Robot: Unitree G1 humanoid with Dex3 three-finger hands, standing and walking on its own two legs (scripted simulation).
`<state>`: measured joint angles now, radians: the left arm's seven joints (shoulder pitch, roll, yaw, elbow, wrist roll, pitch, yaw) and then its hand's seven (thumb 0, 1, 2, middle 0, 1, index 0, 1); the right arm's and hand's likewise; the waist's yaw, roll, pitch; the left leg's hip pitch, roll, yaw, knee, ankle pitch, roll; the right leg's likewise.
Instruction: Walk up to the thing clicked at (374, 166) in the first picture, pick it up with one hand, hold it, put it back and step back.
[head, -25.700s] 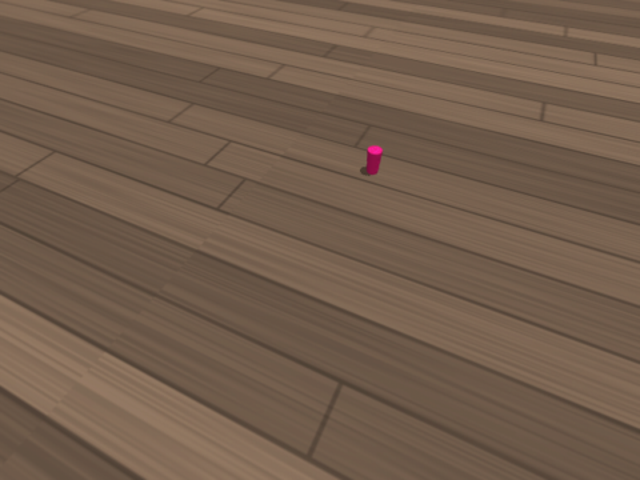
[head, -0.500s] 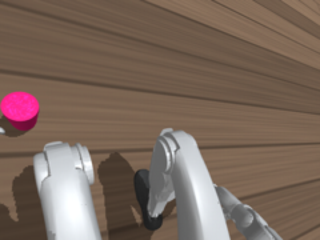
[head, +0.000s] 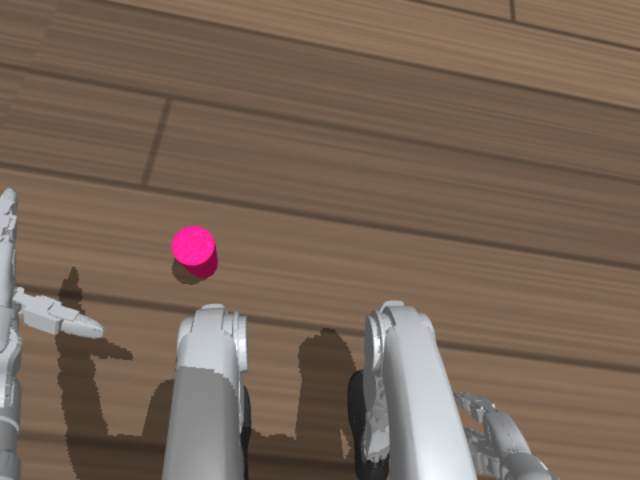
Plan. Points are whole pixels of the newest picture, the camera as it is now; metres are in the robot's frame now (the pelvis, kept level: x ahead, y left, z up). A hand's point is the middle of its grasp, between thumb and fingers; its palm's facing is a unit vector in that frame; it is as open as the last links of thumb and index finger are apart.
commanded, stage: home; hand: left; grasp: from the side
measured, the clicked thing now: (198, 255) +0.46 +0.22 -0.34
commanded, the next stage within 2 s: none
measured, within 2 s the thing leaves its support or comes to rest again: neither
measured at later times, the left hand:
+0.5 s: hand (28, 312) +0.27 +0.23 +0.13, palm faces +0.20 -0.91 -0.36, open 17.1 cm
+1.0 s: hand out of the picture +0.23 +0.20 +0.26, palm faces +0.22 -0.93 -0.29, open 17.5 cm
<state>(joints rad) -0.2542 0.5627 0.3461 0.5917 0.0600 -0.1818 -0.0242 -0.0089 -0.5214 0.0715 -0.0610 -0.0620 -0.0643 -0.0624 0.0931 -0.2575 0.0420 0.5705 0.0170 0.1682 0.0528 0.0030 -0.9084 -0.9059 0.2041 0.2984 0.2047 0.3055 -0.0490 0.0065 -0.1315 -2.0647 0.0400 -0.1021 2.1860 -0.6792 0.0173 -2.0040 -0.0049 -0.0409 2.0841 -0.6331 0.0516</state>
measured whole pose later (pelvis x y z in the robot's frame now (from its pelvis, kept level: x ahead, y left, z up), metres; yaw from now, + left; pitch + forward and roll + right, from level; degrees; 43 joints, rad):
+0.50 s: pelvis +0.06 -0.02 +0.23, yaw +5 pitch +21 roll -3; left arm 0.16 0.30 0.11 0.29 -0.01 0.18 0.15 0.00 -0.47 0.09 -0.06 -0.06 -0.07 -0.06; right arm 0.19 -0.24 0.01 0.51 0.05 0.02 -0.12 0.00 -0.90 -0.91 0.20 0.30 0.20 0.31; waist -0.06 0.01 -0.17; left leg -1.17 0.05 -0.06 1.39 -0.59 -0.03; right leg -1.14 -0.01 -0.05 1.34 -0.57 0.01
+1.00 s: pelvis +0.09 +0.00 +0.31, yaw +7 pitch +8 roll -3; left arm 0.49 0.22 -0.01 -0.04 -0.02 0.29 0.16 0.00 -0.56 0.04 -0.05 -0.05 -0.05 -0.05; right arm 0.28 -0.20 0.05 0.46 0.02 -0.09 -0.18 0.01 -0.90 -0.90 0.20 0.30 0.20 0.31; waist -0.03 0.04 -0.13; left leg -0.66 0.04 -0.03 1.00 -0.49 -0.01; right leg -0.62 -0.02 -0.05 0.94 -0.46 0.03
